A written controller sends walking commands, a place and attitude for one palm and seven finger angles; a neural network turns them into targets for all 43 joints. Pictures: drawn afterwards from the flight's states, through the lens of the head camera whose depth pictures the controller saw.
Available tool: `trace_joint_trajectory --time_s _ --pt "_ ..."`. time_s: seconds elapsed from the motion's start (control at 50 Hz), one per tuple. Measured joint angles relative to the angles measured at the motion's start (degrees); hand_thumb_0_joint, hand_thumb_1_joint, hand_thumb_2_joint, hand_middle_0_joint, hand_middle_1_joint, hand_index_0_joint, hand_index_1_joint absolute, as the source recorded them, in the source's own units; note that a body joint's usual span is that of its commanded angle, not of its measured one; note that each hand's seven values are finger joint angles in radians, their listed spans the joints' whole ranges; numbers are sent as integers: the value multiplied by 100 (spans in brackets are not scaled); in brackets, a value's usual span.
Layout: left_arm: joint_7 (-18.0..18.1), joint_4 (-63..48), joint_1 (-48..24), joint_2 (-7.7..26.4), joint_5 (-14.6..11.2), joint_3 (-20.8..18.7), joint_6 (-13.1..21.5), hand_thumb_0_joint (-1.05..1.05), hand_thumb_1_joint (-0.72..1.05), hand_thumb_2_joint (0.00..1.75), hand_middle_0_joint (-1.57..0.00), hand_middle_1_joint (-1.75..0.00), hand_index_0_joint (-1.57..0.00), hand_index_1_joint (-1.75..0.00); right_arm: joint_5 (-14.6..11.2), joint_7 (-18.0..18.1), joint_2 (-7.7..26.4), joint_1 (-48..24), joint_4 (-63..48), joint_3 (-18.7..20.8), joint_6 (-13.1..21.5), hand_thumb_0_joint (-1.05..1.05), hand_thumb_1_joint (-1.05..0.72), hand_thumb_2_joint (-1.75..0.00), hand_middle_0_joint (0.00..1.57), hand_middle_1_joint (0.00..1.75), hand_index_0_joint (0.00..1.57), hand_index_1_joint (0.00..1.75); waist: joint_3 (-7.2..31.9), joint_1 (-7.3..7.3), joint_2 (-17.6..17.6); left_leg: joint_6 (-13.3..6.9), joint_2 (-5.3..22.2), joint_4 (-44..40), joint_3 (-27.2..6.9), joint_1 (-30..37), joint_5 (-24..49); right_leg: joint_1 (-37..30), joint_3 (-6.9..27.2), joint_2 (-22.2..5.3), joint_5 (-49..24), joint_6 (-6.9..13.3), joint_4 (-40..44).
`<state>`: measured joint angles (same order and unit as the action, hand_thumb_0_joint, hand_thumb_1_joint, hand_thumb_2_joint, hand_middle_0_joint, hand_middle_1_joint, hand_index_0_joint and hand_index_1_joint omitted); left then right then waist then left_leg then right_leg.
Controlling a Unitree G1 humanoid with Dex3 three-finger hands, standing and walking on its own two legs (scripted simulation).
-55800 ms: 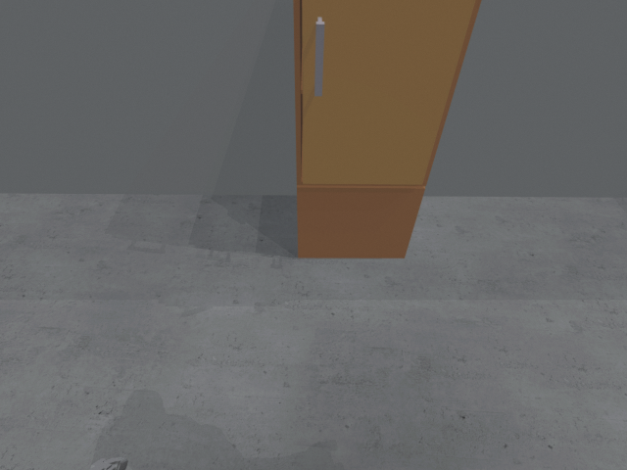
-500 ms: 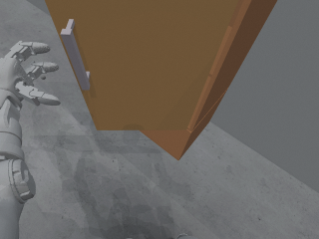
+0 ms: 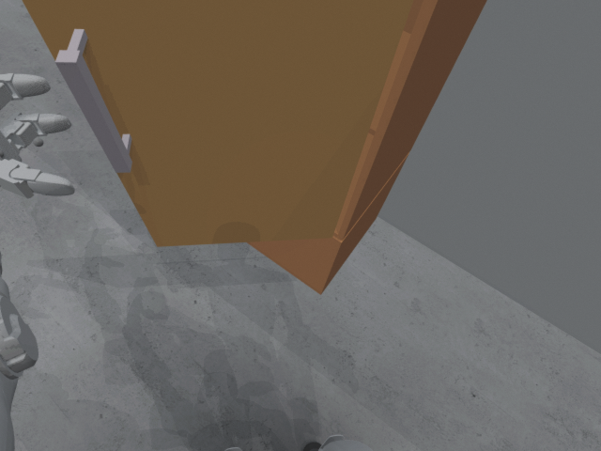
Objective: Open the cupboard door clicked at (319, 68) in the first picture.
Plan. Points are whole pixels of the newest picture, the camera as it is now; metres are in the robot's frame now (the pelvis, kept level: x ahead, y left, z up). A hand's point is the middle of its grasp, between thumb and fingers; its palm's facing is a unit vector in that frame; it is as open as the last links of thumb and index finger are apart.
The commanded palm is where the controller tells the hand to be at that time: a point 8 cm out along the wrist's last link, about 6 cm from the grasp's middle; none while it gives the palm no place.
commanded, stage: move the hooked fingers beside the handle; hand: left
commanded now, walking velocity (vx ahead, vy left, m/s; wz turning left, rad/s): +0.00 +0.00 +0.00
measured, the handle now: (103, 109) +0.53 +0.23 +0.11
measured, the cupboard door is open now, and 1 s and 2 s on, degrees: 42 42 42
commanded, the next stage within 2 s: slide the fingers in behind the handle in 0.70 s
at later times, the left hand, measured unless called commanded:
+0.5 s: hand (37, 140) +0.48 +0.29 +0.11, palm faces +0.03 -1.00 +0.01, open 13.9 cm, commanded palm +0.46 +0.34 +0.11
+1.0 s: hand (52, 140) +0.47 +0.27 +0.12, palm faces +0.02 -1.00 +0.00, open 14.0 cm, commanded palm +0.45 +0.31 +0.11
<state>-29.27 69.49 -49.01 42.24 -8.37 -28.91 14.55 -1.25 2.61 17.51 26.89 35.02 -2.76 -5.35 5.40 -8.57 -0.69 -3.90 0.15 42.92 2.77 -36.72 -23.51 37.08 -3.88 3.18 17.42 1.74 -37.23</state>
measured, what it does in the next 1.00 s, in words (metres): stands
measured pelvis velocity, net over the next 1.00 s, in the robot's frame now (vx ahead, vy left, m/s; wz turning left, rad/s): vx -0.01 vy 0.01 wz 0.01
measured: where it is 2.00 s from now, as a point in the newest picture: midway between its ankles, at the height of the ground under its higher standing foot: outside the picture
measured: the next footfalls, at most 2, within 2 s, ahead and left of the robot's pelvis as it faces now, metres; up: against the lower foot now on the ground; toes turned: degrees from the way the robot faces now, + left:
none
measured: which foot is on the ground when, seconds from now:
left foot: down 0.00-1.00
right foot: down 0.00-1.00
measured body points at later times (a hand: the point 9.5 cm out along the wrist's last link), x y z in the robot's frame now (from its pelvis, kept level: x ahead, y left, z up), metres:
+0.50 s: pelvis +0.00 +0.00 -0.01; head +0.10 +0.03 +0.43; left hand +0.47 +0.34 +0.11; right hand +0.00 -0.27 -0.10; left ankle -0.04 +0.07 -0.71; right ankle +0.00 -0.10 -0.71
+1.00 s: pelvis -0.01 +0.01 -0.01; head +0.09 +0.04 +0.43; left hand +0.46 +0.33 +0.12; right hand +0.00 -0.26 -0.11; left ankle -0.04 +0.07 -0.71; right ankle +0.00 -0.10 -0.71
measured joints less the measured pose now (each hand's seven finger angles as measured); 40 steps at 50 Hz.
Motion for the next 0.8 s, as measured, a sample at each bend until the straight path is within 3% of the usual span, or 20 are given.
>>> trace_joint_trajectory --time_s 0.18,0.36,0.54,0.74,0.8 --pt "152 -15 -177 13 121 4 156 -1 -50 30 -30 -120 -30 -120 -12 54 2 -359 -59 -24 73 1 -91 -90 21 30 20 30 -67 -7 70 34 5 162 -116 -128 -16 66 -120 -2 24 36 -100" --pt "40 356 -590 187 138 239 -76 -1 -50 30 -30 -120 -30 -120 -23 94 21 -456 -135 -97 143 1 -91 -90 21 30 20 30 -46 -62 35 10 -17 249 -122 -296 -28 228 -130 -28 37 16 -181" --pt "84 72 -251 87 107 -12 80 -1 -50 30 -30 -120 -30 -120 -10 19 -58 -225 -140 -95 34 1 -91 -90 21 30 21 30 -13 -59 43 -17 10 273 -49 -270 -91 221 -52 1 58 -16 -191" --pt "124 -128 -148 -213 -58 263 47 -1 -50 30 -30 -120 -30 -120 5 -17 -80 -105 14 -46 -21 1 -91 -90 21 30 21 30 32 20 -26 -52 -45 224 -87 -133 -91 53 -82 -47 66 -64 -119" --pt "188 14 -212 -232 12 280 -19 -1 -50 30 -30 -120 -30 -120 6 -13 -80 -158 -14 -63 -1 1 -91 -90 21 30 21 30 37 -10 -16 -60 -55 232 -82 -139 -84 66 -78 -58 66 -68 -141"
